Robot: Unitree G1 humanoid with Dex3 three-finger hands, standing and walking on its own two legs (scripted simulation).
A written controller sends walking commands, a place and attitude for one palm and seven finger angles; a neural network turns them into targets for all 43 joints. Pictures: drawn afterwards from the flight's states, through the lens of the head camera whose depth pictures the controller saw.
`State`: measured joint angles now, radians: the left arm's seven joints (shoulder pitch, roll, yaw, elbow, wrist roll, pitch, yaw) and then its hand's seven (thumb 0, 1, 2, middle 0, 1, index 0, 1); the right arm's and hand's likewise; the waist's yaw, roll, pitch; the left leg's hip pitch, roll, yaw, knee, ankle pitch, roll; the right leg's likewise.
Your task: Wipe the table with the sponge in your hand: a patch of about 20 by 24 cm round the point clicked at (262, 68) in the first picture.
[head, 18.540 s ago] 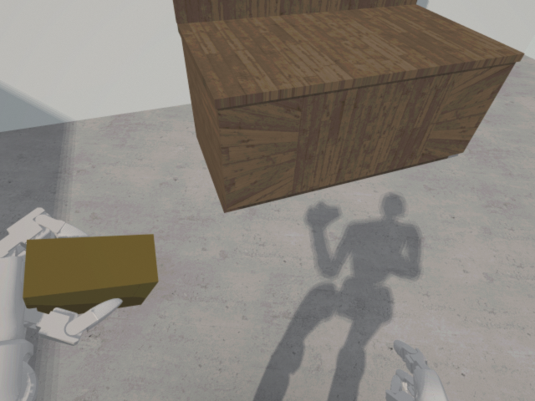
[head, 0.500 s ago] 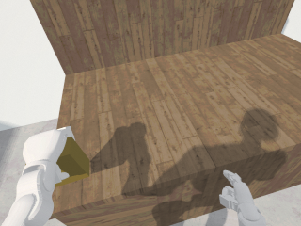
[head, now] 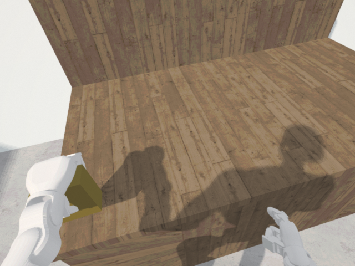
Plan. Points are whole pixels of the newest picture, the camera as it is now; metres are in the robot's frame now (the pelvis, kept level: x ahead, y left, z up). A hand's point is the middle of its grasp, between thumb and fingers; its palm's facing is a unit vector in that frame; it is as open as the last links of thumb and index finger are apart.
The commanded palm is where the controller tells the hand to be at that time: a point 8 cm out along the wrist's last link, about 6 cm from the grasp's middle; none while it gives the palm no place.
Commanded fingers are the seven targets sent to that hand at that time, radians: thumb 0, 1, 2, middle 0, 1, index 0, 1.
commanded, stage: move the sponge above the wiping area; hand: left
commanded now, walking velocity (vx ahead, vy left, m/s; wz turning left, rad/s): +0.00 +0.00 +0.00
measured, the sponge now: (73, 199) +0.23 +0.30 +0.02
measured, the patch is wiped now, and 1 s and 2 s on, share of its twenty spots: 0.00 0.00 0.00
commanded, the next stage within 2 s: lower the sponge onto the table in 1.72 s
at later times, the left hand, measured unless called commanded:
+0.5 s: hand (73, 185) +0.24 +0.30 +0.06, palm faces -0.02 -0.09 -1.00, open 9.8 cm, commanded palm +0.22 +0.29 +0.12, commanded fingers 0.00 0.10 1.30 -1.20 -1.60 -1.20 -1.60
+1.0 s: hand (79, 185) +0.25 +0.29 +0.04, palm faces -0.05 -0.08 -1.00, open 9.8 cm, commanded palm +0.24 +0.29 +0.10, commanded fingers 0.00 0.10 1.30 -1.20 -1.60 -1.20 -1.60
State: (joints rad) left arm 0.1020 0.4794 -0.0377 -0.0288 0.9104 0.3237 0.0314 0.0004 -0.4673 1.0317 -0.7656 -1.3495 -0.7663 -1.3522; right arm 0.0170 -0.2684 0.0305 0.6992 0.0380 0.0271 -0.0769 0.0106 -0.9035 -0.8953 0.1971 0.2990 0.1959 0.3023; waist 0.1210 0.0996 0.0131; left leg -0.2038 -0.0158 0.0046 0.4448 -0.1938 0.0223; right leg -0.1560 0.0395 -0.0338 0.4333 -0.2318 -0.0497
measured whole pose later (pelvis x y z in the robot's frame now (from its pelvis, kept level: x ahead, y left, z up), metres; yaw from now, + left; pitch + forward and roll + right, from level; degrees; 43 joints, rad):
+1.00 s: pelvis +0.01 +0.00 +0.00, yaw +0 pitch -1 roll +0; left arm 0.01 0.42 -0.10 0.15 0.96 0.34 0.11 0.00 -0.47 1.03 -0.77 -1.35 -0.77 -1.35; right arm 0.03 -0.26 0.02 0.71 0.05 0.04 -0.07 0.01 -0.90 -0.90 0.20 0.30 0.20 0.30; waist 0.11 0.08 -0.02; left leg -0.24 -0.02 0.00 0.46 -0.21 0.03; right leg -0.19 0.04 -0.04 0.45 -0.24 -0.05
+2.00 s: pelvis +0.01 +0.01 +0.00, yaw +1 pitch -1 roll +0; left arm 0.01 0.39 -0.14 0.13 0.97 0.36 0.11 0.00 -0.47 1.04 -0.77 -1.35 -0.77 -1.35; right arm 0.00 -0.24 0.02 0.69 0.05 0.05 -0.06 0.01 -0.90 -0.90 0.20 0.30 0.20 0.30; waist 0.12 0.08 -0.03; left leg -0.24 -0.03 -0.01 0.46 -0.21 0.03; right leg -0.19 0.03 -0.04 0.44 -0.25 -0.04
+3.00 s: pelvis +0.01 +0.00 +0.00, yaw +0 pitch +2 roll +0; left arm 0.02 0.36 -0.11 0.28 0.98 0.32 0.22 0.00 -0.47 1.04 -0.76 -1.35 -0.76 -1.35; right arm 0.05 -0.25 -0.01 0.71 0.06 0.05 -0.05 0.01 -0.90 -0.90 0.20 0.30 0.20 0.30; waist 0.10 0.07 -0.06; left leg -0.31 -0.02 0.00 0.51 -0.23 0.03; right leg -0.26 0.04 -0.03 0.49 -0.26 -0.05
